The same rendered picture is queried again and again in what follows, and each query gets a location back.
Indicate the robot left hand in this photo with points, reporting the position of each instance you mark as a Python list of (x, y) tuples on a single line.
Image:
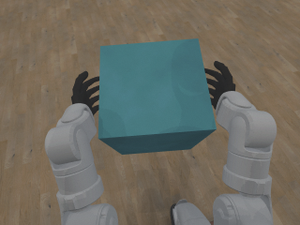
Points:
[(80, 95)]

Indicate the right robot forearm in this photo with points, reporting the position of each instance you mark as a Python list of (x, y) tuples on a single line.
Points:
[(250, 146)]

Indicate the left robot forearm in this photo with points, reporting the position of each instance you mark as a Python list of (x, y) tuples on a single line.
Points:
[(69, 151)]

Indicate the carton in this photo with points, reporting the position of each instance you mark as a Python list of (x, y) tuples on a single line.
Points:
[(153, 97)]

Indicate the right robot thigh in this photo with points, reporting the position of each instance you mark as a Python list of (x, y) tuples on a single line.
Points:
[(186, 213)]

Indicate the robot left upper arm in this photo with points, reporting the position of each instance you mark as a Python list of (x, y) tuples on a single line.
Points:
[(96, 214)]

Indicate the robot right shin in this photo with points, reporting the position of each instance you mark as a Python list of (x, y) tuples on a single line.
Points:
[(182, 201)]

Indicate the robot right upper arm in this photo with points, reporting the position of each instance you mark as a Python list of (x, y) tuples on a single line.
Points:
[(235, 209)]

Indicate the robot right hand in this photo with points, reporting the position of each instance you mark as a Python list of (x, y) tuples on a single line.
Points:
[(223, 84)]

